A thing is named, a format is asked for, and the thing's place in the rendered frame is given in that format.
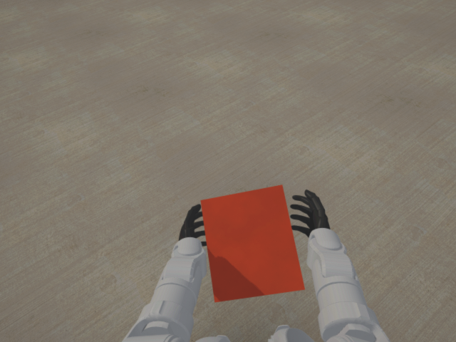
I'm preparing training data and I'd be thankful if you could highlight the robot right shin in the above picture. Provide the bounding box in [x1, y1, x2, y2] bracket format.
[275, 325, 290, 333]

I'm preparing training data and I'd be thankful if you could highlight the left robot hand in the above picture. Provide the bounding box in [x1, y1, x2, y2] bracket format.
[179, 204, 207, 247]

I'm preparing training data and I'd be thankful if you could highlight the carton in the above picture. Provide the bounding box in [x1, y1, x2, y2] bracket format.
[200, 185, 305, 302]

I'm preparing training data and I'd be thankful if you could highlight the left robot forearm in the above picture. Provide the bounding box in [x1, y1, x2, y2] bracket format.
[122, 237, 207, 342]

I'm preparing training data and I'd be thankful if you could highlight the right robot hand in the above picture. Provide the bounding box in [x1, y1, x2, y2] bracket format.
[290, 190, 330, 238]

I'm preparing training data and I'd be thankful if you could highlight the right robot forearm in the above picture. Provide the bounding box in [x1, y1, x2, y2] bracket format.
[306, 228, 390, 342]

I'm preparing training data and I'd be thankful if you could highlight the right robot thigh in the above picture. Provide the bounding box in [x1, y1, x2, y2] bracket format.
[268, 328, 314, 342]

